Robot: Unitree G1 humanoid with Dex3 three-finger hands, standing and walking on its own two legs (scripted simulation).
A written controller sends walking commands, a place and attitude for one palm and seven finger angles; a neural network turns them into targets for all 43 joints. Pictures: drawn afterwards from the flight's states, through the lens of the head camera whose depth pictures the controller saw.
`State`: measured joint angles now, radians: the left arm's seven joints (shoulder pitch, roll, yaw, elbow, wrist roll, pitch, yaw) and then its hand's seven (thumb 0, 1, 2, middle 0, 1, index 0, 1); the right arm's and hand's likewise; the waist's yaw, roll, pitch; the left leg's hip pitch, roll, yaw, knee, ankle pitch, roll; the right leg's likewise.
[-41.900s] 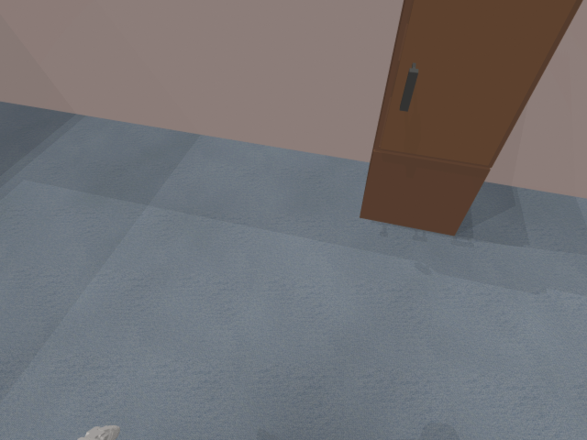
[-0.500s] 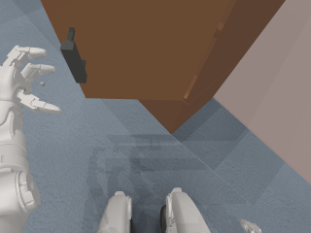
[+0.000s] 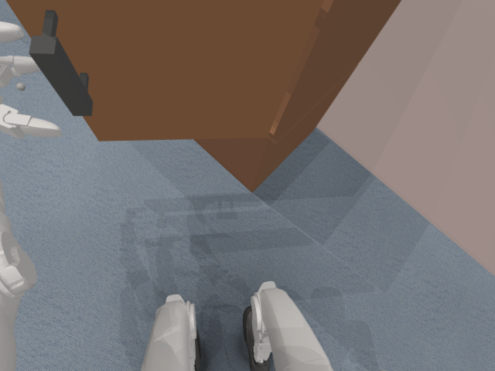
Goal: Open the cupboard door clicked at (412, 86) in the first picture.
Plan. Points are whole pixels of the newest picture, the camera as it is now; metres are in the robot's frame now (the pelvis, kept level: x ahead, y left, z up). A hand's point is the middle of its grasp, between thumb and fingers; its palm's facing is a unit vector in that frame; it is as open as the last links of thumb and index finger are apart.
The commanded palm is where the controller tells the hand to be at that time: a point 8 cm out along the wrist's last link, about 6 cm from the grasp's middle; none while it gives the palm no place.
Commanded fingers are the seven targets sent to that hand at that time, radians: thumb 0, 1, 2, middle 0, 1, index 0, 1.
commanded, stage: move the hooked fingers beside the handle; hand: left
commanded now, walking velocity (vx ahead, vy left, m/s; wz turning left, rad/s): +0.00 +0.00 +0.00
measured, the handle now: (67, 67) +0.55 +0.22 +0.06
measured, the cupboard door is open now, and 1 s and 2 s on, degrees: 48 48 46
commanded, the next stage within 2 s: slide the fingers in behind the handle in 0.64 s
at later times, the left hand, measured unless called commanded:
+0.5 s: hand (18, 92) +0.51 +0.28 +0.05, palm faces +0.03 -1.00 +0.00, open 14.0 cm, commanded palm +0.50 +0.30 +0.05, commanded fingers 0.00 -0.50 0.30 -0.30 -1.20 -0.30 -1.20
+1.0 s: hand (26, 95) +0.51 +0.27 +0.04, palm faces +0.01 -1.00 +0.01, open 14.0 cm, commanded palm +0.50 +0.29 +0.05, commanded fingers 0.00 -0.50 0.30 -0.30 -1.20 -0.30 -1.20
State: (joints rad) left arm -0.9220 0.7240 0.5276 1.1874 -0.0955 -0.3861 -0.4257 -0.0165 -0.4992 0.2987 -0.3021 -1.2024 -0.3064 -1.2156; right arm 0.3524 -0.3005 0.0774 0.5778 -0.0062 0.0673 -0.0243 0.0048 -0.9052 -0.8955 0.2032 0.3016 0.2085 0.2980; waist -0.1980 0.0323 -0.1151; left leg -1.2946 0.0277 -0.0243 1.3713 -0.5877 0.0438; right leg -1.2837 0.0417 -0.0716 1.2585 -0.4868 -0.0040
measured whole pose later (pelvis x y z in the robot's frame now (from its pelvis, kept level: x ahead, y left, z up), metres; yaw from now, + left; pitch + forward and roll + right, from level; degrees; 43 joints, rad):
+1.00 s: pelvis +0.01 +0.01 +0.00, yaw +0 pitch +29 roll -7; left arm -0.89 0.63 0.46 1.13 -0.12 -0.40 -0.41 -0.02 -0.50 0.30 -0.30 -1.20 -0.29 -1.20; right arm 0.33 -0.29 0.06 0.60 -0.01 0.08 -0.02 0.00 -0.91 -0.90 0.20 0.30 0.21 0.30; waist -0.18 0.03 -0.13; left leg -1.28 0.01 -0.04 1.36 -0.59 0.06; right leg -1.24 0.03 -0.08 1.23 -0.49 0.01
